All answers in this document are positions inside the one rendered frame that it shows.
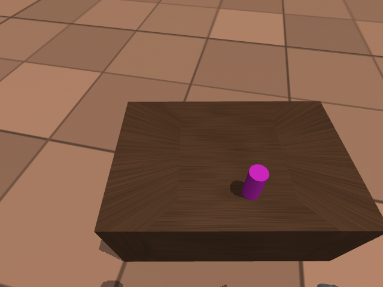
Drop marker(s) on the can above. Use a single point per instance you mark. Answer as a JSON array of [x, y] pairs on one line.
[[255, 181]]

